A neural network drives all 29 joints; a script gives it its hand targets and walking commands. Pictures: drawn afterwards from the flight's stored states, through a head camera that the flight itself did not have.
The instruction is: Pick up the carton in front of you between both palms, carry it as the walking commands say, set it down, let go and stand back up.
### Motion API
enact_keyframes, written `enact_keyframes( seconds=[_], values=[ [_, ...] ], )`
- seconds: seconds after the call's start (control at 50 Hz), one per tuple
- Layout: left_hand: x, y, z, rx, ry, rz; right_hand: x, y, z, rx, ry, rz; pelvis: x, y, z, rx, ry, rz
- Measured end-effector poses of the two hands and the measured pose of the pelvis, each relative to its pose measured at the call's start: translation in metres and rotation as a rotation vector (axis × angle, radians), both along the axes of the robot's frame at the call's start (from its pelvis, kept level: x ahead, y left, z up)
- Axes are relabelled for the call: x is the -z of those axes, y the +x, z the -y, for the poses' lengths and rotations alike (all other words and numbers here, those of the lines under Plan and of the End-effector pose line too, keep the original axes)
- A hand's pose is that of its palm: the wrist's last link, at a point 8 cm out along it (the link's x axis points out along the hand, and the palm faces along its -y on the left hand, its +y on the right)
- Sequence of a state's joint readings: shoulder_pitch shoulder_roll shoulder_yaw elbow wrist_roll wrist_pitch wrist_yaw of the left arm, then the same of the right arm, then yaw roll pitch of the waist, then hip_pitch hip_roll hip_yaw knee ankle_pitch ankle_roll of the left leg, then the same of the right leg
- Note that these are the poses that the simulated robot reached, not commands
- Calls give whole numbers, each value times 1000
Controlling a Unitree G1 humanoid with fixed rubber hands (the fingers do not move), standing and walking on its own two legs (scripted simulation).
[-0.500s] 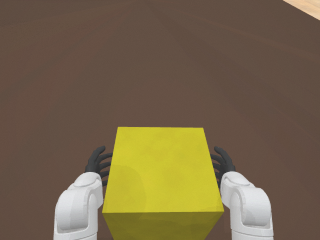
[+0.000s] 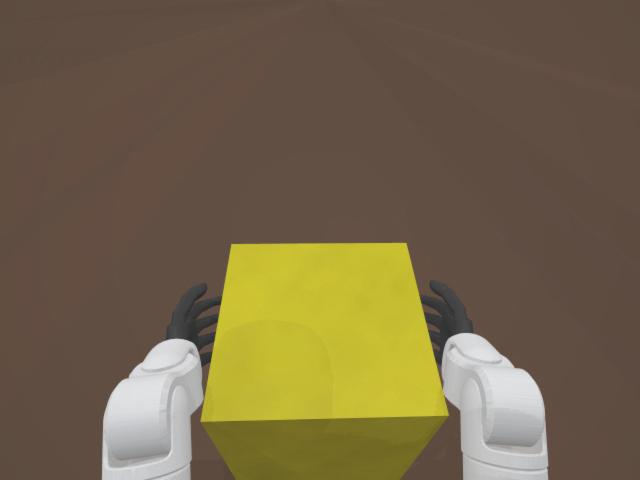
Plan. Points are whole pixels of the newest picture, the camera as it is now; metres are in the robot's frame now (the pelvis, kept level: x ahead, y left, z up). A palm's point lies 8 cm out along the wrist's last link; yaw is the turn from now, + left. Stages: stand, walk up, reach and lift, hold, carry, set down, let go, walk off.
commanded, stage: carry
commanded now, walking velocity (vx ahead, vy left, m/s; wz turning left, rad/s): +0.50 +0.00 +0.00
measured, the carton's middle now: (319, 368) +0.28 +0.00 +0.01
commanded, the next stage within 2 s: none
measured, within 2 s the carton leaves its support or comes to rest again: neither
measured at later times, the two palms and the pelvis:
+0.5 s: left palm (216, 172) +0.61 +0.18 +0.08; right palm (390, 171) +0.59 -0.12 +0.09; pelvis +0.34 +0.04 +0.00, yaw -2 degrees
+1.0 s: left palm (246, 101) +0.86 +0.15 +0.09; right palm (383, 100) +0.85 -0.15 +0.08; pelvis +0.59 +0.01 -0.01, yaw -1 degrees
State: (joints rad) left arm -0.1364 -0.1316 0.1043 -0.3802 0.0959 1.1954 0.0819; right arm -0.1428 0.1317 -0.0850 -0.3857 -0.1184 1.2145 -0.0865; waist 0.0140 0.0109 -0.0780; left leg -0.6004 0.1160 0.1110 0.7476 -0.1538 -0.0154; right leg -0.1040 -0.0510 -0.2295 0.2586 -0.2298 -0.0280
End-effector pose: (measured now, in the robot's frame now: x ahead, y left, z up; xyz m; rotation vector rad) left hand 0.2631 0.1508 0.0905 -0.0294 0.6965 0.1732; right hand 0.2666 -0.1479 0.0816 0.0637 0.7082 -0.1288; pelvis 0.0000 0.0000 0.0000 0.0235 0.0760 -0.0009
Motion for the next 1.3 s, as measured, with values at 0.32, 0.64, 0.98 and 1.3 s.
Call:
enact_keyframes(
  seconds=[0.32,0.64,0.98,1.3],
  values=[
    [39,231,-32,77,-54,-99,23,206,-33,78,-53,-100,10,220,-49,53,-39,5],
    [14,447,-1,31,-23,60,8,438,-1,33,-20,60,28,445,-7,17,-27,30],
    [5,587,-1,35,-17,36,1,576,-1,39,-8,36,11,578,-8,14,-37,33],
    [19,650,-20,41,-32,-15,11,637,-20,42,-26,-15,17,643,-28,31,-22,10]
  ],
)
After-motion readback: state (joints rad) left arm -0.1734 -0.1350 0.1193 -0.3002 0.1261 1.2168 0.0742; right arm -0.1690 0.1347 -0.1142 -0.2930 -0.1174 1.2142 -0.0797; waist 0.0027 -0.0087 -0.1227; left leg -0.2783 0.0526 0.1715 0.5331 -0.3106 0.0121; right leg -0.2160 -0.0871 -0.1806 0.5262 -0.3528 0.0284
